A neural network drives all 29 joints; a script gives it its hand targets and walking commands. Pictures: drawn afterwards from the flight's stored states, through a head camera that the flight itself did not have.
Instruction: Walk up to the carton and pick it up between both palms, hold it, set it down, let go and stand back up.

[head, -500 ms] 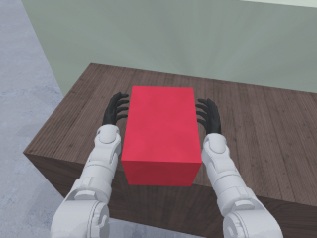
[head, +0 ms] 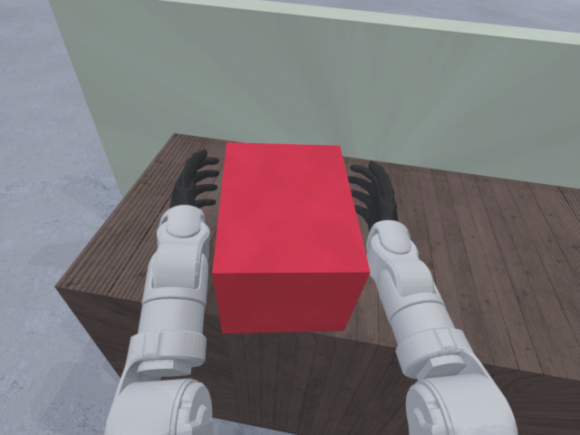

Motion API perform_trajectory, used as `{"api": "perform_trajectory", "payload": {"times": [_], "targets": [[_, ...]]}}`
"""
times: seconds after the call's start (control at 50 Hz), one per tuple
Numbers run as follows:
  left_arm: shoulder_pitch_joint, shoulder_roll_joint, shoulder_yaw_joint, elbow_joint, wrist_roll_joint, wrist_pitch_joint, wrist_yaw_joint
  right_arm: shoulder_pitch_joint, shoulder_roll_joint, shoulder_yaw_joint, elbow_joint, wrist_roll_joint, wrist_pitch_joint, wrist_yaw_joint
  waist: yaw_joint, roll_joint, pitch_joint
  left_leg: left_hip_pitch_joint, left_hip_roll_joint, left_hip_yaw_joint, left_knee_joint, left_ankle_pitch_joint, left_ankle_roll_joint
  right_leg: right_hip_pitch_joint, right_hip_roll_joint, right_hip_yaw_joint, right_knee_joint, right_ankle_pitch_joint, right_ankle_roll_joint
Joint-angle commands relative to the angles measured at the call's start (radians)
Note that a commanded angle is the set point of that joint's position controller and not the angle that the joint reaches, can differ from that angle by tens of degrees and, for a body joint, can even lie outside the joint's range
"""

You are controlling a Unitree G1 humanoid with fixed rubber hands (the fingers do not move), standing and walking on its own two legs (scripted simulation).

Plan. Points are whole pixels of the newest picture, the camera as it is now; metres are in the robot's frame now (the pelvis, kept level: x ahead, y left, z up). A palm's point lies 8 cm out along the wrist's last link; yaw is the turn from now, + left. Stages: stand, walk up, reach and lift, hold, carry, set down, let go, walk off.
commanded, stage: reach and lift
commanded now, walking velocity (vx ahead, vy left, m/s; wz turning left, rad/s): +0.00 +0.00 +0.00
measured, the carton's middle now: (284, 234) +0.37 -0.03 +0.08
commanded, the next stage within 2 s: hold in 0.82 s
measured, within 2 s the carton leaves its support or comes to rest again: neither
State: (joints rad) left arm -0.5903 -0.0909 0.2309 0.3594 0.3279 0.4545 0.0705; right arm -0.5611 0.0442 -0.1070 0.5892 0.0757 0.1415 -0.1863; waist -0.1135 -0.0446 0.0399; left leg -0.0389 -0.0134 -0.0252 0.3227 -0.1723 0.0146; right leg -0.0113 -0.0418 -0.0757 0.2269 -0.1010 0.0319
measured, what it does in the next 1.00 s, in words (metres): stands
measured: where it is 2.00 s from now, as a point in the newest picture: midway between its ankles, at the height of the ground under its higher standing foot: outside the picture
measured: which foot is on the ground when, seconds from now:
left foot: down 0.00-1.00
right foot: down 0.00-1.00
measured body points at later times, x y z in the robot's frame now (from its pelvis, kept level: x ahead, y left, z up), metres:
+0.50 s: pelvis +0.01 -0.02 +0.00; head -0.01 +0.01 +0.45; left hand +0.38 +0.12 +0.14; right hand +0.37 -0.16 +0.14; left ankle +0.01 +0.10 -0.75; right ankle +0.02 -0.14 -0.75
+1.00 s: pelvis -0.02 -0.01 +0.00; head -0.06 +0.01 +0.44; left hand +0.37 +0.12 +0.18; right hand +0.35 -0.15 +0.17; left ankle +0.01 +0.10 -0.75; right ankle +0.02 -0.14 -0.75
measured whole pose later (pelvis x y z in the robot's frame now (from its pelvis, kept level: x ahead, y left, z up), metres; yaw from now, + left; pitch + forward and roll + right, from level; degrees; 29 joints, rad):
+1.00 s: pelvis -0.02 -0.01 +0.00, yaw +0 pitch -10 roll -1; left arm -0.67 -0.09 0.29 0.26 0.43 0.65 -0.01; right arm -0.63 0.07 -0.11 0.53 0.06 0.20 -0.21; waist -0.09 -0.05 0.08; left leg 0.01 0.00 -0.03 0.33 -0.17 0.01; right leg 0.02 -0.03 -0.07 0.27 -0.11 0.02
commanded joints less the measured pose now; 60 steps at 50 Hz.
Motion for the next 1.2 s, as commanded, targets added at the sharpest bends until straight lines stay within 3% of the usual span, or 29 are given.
{"api": "perform_trajectory", "payload": {"times": [0.0,0.06,0.16,0.22,0.3,0.36,0.46,0.54,0.6,0.66,0.74,0.8,0.86,0.94,1.0,1.06,1.1,1.18], "targets": [[-0.464,-0.677,-0.453,-0.077,-0.107,0.002,-0.165,-0.748,0.513,0.372,-0.278,0.041,-0.048,0.132,-0.021,0.083,-0.348,0.072,0.001,0.000,-0.045,0.225,-0.082,0.111,0.079,-0.035,-0.004,0.095,-0.012],[-0.439,-0.667,-0.434,-0.104,-0.098,0.016,-0.169,-0.754,0.521,0.399,-0.322,0.060,-0.042,0.142,0.005,0.064,-0.385,0.086,0.002,0.005,-0.046,0.242,-0.069,0.122,0.079,-0.032,-0.002,0.119,-0.007],[-0.459,-0.660,-0.509,-0.250,-0.141,0.016,-0.143,-0.767,0.544,0.503,-0.458,0.121,-0.049,0.126,0.016,0.052,-0.551,0.175,-0.003,-0.003,0.021,0.439,-0.071,0.144,0.096,-0.029,0.033,0.298,0.005],[-0.403,-0.621,-0.497,-0.217,-0.123,0.044,-0.148,-0.699,0.537,0.507,-0.424,0.114,-0.011,0.105,0.016,0.031,-0.453,0.120,-0.015,0.004,0.005,0.349,-0.058,0.162,0.096,-0.018,0.028,0.279,0.012],[-0.358,-0.567,-0.405,-0.159,-0.081,0.074,-0.197,-0.639,0.541,0.481,-0.364,0.097,0.029,0.078,0.031,-0.002,-0.303,0.048,-0.040,0.028,-0.036,0.177,-0.021,0.177,0.084,-0.004,0.017,0.233,0.025],[-0.423,-0.566,-0.389,-0.208,-0.082,0.070,-0.225,-0.654,0.567,0.478,-0.375,0.099,0.022,0.066,0.028,0.014,-0.318,0.044,-0.048,0.036,-0.039,0.176,-0.015,0.192,0.080,-0.007,0.030,0.270,0.028],[-0.556,-0.601,-0.525,-0.387,-0.149,0.036,-0.207,-0.659,0.598,0.509,-0.449,0.118,-0.015,0.057,-0.013,0.092,-0.507,0.126,-0.041,0.012,0.021,0.362,-0.056,0.198,0.087,-0.025,0.067,0.395,0.023],[-0.478,-0.575,-0.512,-0.301,-0.133,0.068,-0.203,-0.589,0.547,0.473,-0.376,0.093,0.011,0.053,-0.028,0.090,-0.408,0.110,-0.036,0.006,0.015,0.299,-0.065,0.174,0.087,-0.031,0.042,0.286,0.020],[-0.430,-0.546,-0.420,-0.205,-0.092,0.110,-0.233,-0.600,0.518,0.445,-0.334,0.075,0.035,0.050,-0.007,0.043,-0.284,0.056,-0.039,0.018,-0.023,0.170,-0.041,0.174,0.080,-0.026,0.020,0.178,0.023],[-0.458,-0.545,-0.355,-0.178,-0.068,0.130,-0.259,-0.674,0.524,0.438,-0.344,0.070,0.031,0.054,0.016,0.014,-0.251,0.026,-0.041,0.029,-0.047,0.115,-0.020,0.172,0.075,-0.027,0.020,0.135,0.023],[-0.558,-0.590,-0.410,-0.289,-0.102,0.111,-0.245,-0.777,0.567,0.484,-0.441,0.105,-0.010,0.065,0.035,0.039,-0.411,0.087,-0.033,0.023,-0.019,0.229,-0.029,0.179,0.086,-0.040,0.056,0.212,0.018],[-0.592,-0.605,-0.480,-0.328,-0.126,0.100,-0.213,-0.771,0.569,0.496,-0.445,0.116,-0.021,0.070,0.019,0.073,-0.479,0.143,-0.022,0.009,0.009,0.294,-0.053,0.150,0.095,-0.047,0.062,0.218,0.011],[-0.581,-0.584,-0.451,-0.244,-0.100,0.120,-0.206,-0.720,0.534,0.437,-0.325,0.077,0.008,0.080,0.006,0.077,-0.354,0.093,-0.011,0.014,-0.028,0.155,-0.052,0.116,0.092,-0.045,0.031,0.053,0.006],[-0.589,-0.547,-0.319,-0.102,-0.037,0.156,-0.237,-0.724,0.490,0.330,-0.186,0.006,0.027,0.106,0.009,0.068,-0.174,-0.025,-0.001,0.041,-0.116,-0.088,-0.013,0.111,0.074,-0.041,0.004,-0.136,0.003],[-0.611,-0.553,-0.285,-0.138,-0.031,0.161,-0.249,-0.777,0.497,0.326,-0.210,0.010,0.002,0.114,0.017,0.072,-0.240,0.008,-0.005,0.050,-0.103,-0.004,-0.011,0.147,0.075,-0.046,0.023,-0.042,0.003],[-0.644,-0.576,-0.337,-0.241,-0.071,0.141,-0.236,-0.841,0.534,0.391,-0.319,0.060,-0.037,0.104,0.028,0.062,-0.419,0.114,-0.018,0.044,-0.023,0.207,-0.031,0.185,0.086,-0.053,0.059,0.145,0.006],[-0.642,-0.580,-0.375,-0.266,-0.085,0.133,-0.225,-0.847,0.545,0.431,-0.358,0.081,-0.047,0.092,0.028,0.050,-0.480,0.150,-0.022,0.038,0.013,0.276,-0.040,0.194,0.093,-0.055,0.072,0.210,0.010],[-0.583,-0.542,-0.352,-0.197,-0.048,0.153,-0.235,-0.784,0.526,0.423,-0.297,0.057,-0.017,0.078,0.022,0.014,-0.351,0.087,-0.026,0.049,-0.014,0.148,-0.024,0.189,0.086,-0.047,0.042,0.112,0.019]]}}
